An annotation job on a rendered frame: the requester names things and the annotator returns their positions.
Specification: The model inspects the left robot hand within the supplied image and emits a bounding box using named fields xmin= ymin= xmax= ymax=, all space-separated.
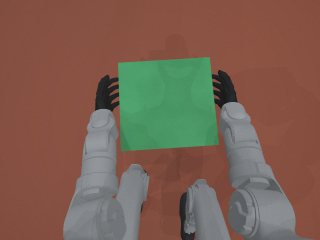
xmin=95 ymin=74 xmax=120 ymax=112

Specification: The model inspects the right robot forearm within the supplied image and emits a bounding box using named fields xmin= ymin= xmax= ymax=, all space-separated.
xmin=219 ymin=102 xmax=296 ymax=226

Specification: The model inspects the right robot foot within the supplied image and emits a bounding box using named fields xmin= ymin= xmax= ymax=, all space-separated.
xmin=179 ymin=192 xmax=195 ymax=240

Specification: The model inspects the right robot upper arm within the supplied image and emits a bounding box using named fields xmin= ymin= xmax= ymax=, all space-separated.
xmin=227 ymin=187 xmax=315 ymax=240

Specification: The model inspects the robot right shin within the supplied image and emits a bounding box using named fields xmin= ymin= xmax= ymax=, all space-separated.
xmin=184 ymin=179 xmax=217 ymax=233

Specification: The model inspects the left robot forearm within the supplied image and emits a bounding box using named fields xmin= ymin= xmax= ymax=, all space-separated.
xmin=63 ymin=109 xmax=119 ymax=238

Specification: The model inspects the carton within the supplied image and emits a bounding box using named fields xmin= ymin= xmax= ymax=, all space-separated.
xmin=118 ymin=57 xmax=219 ymax=152

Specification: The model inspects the right robot hand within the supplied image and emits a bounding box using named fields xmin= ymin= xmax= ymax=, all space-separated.
xmin=211 ymin=70 xmax=238 ymax=110

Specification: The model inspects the left robot upper arm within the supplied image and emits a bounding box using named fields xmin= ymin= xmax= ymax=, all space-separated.
xmin=63 ymin=196 xmax=127 ymax=240

